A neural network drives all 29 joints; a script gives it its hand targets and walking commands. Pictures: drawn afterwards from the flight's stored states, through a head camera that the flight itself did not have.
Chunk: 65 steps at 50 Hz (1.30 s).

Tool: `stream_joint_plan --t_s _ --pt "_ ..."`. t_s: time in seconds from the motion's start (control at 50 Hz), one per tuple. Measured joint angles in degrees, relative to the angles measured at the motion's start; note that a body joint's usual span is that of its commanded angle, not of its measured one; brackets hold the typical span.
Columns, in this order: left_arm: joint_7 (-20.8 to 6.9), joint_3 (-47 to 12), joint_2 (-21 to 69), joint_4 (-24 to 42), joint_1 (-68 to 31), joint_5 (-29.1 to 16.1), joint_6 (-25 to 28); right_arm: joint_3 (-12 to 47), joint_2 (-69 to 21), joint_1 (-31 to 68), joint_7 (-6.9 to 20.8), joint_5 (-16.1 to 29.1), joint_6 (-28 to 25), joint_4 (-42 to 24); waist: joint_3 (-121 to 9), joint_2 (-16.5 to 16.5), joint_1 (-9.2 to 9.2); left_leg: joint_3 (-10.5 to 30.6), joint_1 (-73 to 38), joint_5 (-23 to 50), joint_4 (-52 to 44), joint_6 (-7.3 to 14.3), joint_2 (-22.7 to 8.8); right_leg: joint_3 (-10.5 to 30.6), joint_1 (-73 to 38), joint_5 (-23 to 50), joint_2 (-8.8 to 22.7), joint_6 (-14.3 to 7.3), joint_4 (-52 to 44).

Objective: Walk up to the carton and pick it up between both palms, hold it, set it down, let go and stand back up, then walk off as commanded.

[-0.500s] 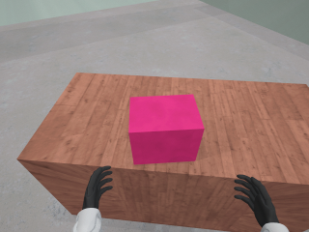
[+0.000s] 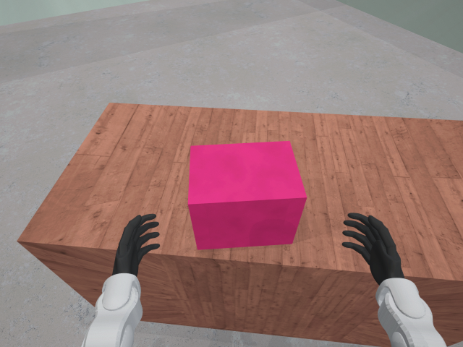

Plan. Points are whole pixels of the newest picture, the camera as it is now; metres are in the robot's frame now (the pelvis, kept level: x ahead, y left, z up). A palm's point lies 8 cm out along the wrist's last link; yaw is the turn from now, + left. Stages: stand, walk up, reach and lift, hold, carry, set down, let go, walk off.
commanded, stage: reach and lift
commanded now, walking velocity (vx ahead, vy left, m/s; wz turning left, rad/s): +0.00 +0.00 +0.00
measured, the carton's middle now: (242, 196) +0.44 +0.03 -0.05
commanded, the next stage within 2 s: none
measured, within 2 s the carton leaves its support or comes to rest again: neither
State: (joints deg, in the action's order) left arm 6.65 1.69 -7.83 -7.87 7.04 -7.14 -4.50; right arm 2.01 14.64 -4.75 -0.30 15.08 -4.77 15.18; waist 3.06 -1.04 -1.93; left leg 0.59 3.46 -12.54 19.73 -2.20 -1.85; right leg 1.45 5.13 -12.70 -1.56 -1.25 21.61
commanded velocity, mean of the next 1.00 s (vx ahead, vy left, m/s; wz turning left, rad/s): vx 0.00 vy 0.00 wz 0.00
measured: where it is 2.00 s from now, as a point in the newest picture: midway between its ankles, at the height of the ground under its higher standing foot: outside the picture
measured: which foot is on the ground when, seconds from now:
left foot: down 0.00-1.00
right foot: down 0.00-1.00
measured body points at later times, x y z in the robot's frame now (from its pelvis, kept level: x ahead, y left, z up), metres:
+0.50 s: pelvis +0.00 +0.01 +0.00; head +0.02 +0.02 +0.45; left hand +0.33 +0.22 +0.05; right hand +0.35 -0.20 +0.07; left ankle -0.02 +0.14 -0.75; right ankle -0.01 -0.11 -0.75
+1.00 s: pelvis -0.01 +0.00 +0.00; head +0.02 +0.00 +0.45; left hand +0.39 +0.22 +0.08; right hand +0.43 -0.19 +0.10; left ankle -0.02 +0.14 -0.75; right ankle -0.01 -0.11 -0.75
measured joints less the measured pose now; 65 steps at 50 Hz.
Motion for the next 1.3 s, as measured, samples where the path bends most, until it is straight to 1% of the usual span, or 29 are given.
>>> stream_joint_plan --t_s 0.1,0.16,0.22,0.28,0.36,0.4,0.44,0.52,0.58,0.64,0.7,0.76,0.82,0.88,0.98,1.04,1.08,1.18,1.22,1.24,1.3 --pt "0.3 0.6 0.5 1.0 -2.5 0.4 -2.6 -0.6 1.1 2.7 0.2 1.4 1.3 0.7 0.0 0.0 -0.07 -0.5 -0.1 0.1 -0.5 0.2 0.0 0.5 -0.1 0.4 0.0 0.2 -0.9" --pt "0.1 1.4 0.6 1.1 -4.7 0.9 -4.3 -0.1 1.8 4.7 0.1 2.1 2.2 1.4 -0.1 -0.4 -0.15 -0.9 0.3 0.1 -0.6 0.3 -0.1 0.8 0.3 0.8 -0.1 0.3 -1.3" --pt "0.5 2.4 0.7 0.1 -7.7 1.1 -6.1 -0.3 2.1 7.5 0.6 2.6 3.2 3.2 0.0 -1.0 -0.3 -1.1 0.9 0.3 -0.7 0.3 -0.2 1.0 0.9 1.2 -0.2 0.3 -1.5" --pt "1.1 2.5 0.8 1.3 -9.5 1.0 -8.1 -1.1 2.4 10.4 1.1 3.2 3.9 4.7 -0.1 -1.2 -0.01 -1.1 2.0 0.6 -0.7 0.4 -0.2 1.0 1.8 1.7 -0.2 0.4 -2.0" --pt "1.4 3.3 1.1 -1.6 -14.0 1.7 -10.0 -1.8 3.0 15.4 1.2 3.4 4.9 8.8 -0.9 -1.1 -0.64 -1.8 3.9 0.6 -0.3 0.5 -0.3 1.7 3.8 2.1 -0.3 0.5 -1.9" --pt "1.1 3.9 1.2 -2.3 -15.6 1.9 -11.0 -1.3 3.2 17.6 0.7 3.7 5.2 9.7 -1.3 -1.0 -0.74 -2.1 4.6 0.7 -0.3 0.6 -0.4 2.0 4.6 2.4 -0.4 0.6 -2.0" --pt "1.0 4.5 1.3 -2.1 -16.5 2.1 -11.2 -0.6 3.2 19.4 0.5 4.3 5.2 9.9 -1.7 -0.8 -0.63 -2.3 5.2 0.7 -0.1 0.7 -0.4 2.2 5.3 2.5 -0.4 0.7 -1.9" --pt "0.6 5.6 1.1 -4.3 -19.6 2.1 -11.2 0.5 3.4 23.3 0.6 4.5 5.3 12.4 -2.7 -0.3 -1.14 -2.6 6.2 0.5 0.3 0.8 -0.4 2.5 6.4 2.4 -0.4 0.8 -1.5" --pt "0.3 5.8 1.0 -6.1 -21.7 2.6 -11.7 0.4 3.6 26.4 1.0 4.5 5.8 16.3 -3.2 0.1 -1.55 -2.5 6.5 0.5 0.4 0.8 -0.4 2.4 6.4 2.6 -0.4 0.8 -1.8" --pt "0.6 5.3 0.6 -8.1 -23.7 2.3 -12.8 -0.5 4.0 29.3 1.2 4.3 6.7 20.2 -3.6 0.7 -1.77 -2.1 6.8 0.5 0.6 0.7 -0.4 1.9 6.4 2.7 -0.4 0.8 -2.0" --pt "0.7 4.8 0.0 -10.3 -25.8 1.3 -13.3 -1.0 4.7 31.3 1.2 4.1 7.3 22.0 -3.9 1.1 -1.89 -1.6 7.7 0.6 0.8 0.6 -0.4 1.4 7.1 2.6 -0.4 0.7 -1.7" --pt "0.2 5.1 -0.6 -12.7 -27.9 0.6 -12.8 -0.1 5.3 33.1 0.8 4.4 7.5 22.3 -4.3 1.0 -1.98 -1.5 8.7 0.8 0.9 0.4 -0.6 1.3 8.4 2.6 -0.5 0.5 -1.3" --pt "-0.4 5.7 -1.6 -16.2 -30.7 -0.1 -11.1 0.6 5.2 36.0 0.6 4.3 7.6 23.9 -4.7 0.4 -1.73 -1.4 10.0 1.0 1.2 0.2 -0.7 1.2 9.9 2.5 -0.7 0.2 -0.4" --pt "-0.4 5.6 -2.9 -21.4 -34.8 -0.5 -9.5 0.4 4.7 40.1 1.0 3.9 7.8 27.8 -5.4 -0.2 -1.57 -1.2 11.8 1.3 1.4 -0.1 -0.7 1.0 11.9 2.5 -0.7 0.0 0.4" --pt "-0.3 5.6 -4.0 -29.7 -41.1 -1.4 -5.9 0.6 4.2 45.6 0.6 4.2 7.1 34.5 -7.8 -0.7 -1.88 -0.9 15.4 1.7 2.0 -0.4 -0.9 0.7 15.3 2.7 -0.9 -0.3 0.9" --pt "-0.2 5.4 -4.5 -36.1 -45.6 -1.4 -3.6 0.7 3.8 49.3 0.6 4.0 6.4 39.3 -9.0 -0.6 -2.03 -0.5 17.5 1.6 2.8 -0.5 -1.0 0.3 17.2 2.7 -1.0 -0.4 1.4" --pt "-0.2 4.9 -4.7 -38.6 -47.4 -1.7 -2.0 1.3 3.7 51.0 0.7 4.7 5.6 41.3 -9.8 -0.3 -2.09 -0.2 18.7 1.5 3.2 -0.5 -1.0 0.0 18.1 2.8 -1.0 -0.4 1.4" --pt "-1.0 4.3 -4.8 -48.1 -52.8 -2.7 2.1 3.1 3.4 55.2 0.4 5.6 3.9 47.1 -11.2 0.3 -2.58 0.2 21.3 1.1 4.5 -0.4 -0.9 -0.4 20.3 2.5 -0.9 -0.3 2.2" --pt "-1.0 3.4 -5.0 -50.2 -54.0 -3.5 3.1 2.8 3.0 56.6 0.5 5.4 3.4 48.9 -11.9 0.5 -2.38 0.5 22.5 1.1 4.9 -0.4 -0.8 -0.8 21.2 2.5 -0.8 -0.2 2.2" --pt "-0.8 2.8 -5.1 -50.3 -54.1 -4.0 3.6 2.5 2.9 57.1 0.4 5.5 2.9 49.5 -12.3 0.6 -2.2 0.8 23.1 1.1 5.1 -0.4 -0.8 -1.0 21.6 2.5 -0.7 -0.2 2.2" --pt "-0.6 2.2 -4.8 -53.4 -55.9 -3.7 5.5 1.8 3.1 58.8 0.2 5.2 1.6 53.0 -13.0 0.8 -2.24 1.1 24.7 0.7 6.1 -0.4 -0.9 -1.3 22.7 2.5 -0.9 -0.2 2.3"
